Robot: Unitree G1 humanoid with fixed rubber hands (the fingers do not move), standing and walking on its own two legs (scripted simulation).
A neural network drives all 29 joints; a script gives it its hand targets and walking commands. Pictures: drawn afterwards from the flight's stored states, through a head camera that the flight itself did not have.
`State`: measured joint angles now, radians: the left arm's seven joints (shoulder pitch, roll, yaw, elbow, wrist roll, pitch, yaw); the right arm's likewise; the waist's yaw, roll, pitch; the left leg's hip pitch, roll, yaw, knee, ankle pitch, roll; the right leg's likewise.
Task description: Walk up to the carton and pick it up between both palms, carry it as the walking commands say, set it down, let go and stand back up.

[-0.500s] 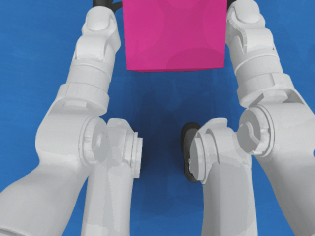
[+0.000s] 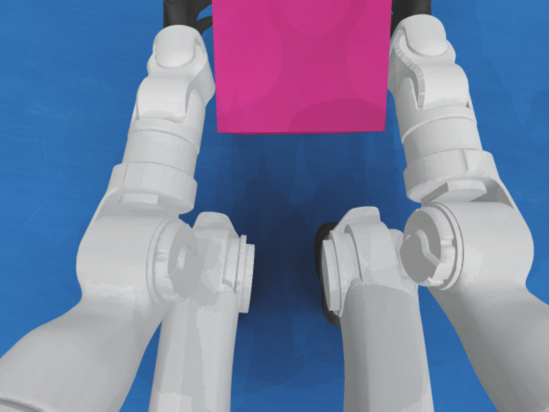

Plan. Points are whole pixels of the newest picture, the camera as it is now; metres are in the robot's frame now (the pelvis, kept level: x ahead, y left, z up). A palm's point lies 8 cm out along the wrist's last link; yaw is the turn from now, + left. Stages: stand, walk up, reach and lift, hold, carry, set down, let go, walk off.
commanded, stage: reach and lift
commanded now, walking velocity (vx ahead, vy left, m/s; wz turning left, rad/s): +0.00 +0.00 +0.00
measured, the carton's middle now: (292, 53) +0.52 -0.04 -0.21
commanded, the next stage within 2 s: none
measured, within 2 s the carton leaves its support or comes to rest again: neither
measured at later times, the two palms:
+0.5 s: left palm (166, 1) +0.53 +0.09 -0.08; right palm out of the picture +0.54 -0.16 -0.08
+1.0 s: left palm out of the picture +0.52 +0.09 -0.01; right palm out of the picture +0.52 -0.16 -0.01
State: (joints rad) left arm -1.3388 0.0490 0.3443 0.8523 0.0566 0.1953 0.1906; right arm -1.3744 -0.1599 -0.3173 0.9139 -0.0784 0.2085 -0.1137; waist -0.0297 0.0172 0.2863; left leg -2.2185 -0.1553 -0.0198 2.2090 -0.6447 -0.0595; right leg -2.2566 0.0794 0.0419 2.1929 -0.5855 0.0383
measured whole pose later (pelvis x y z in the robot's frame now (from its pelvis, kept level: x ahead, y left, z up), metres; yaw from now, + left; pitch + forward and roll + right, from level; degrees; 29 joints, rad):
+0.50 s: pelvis +0.00 +0.00 +0.04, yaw +0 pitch +41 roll +3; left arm -1.28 -0.01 0.45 0.73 0.16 0.28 0.15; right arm -1.35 -0.10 -0.37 0.84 -0.18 0.28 -0.12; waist -0.02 0.01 0.15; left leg -2.16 -0.15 -0.03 2.05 -0.62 -0.07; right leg -2.21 0.12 0.07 2.05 -0.55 0.05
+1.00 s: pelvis +0.00 -0.01 +0.08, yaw -1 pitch +41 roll +2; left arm -1.18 -0.05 0.48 0.68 0.19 0.31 0.13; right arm -1.25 -0.03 -0.41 0.79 -0.20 0.30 -0.12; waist -0.01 0.01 0.05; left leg -2.05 -0.16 -0.05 1.92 -0.60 -0.07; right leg -2.10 0.14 0.08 1.91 -0.53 0.04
